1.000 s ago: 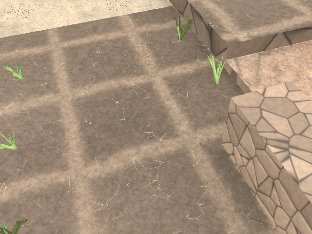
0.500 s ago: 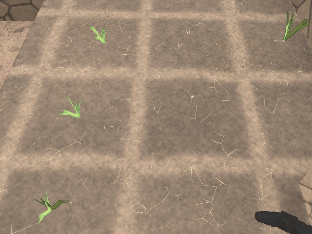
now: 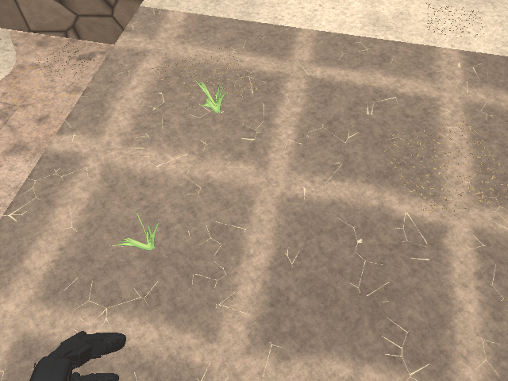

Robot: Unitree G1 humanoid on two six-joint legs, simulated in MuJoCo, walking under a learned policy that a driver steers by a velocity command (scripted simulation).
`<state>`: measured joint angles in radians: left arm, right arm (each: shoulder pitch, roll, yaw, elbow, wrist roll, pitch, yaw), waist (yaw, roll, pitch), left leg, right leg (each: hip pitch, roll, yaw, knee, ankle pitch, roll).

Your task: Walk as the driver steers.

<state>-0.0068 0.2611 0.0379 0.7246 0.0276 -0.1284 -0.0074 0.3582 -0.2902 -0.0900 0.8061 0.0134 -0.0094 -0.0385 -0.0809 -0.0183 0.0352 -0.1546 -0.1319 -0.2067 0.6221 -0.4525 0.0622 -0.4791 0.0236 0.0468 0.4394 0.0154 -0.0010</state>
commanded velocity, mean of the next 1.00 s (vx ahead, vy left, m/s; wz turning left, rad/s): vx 0.24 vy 0.00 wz -0.28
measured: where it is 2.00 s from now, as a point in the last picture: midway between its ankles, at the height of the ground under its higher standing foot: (350, 277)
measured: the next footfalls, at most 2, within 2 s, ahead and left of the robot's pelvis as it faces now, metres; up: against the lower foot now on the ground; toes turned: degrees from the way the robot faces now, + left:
left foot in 0.32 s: +0.12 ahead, +0.12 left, +0.00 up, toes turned -3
right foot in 0.70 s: +0.15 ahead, -0.16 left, +0.00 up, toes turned -15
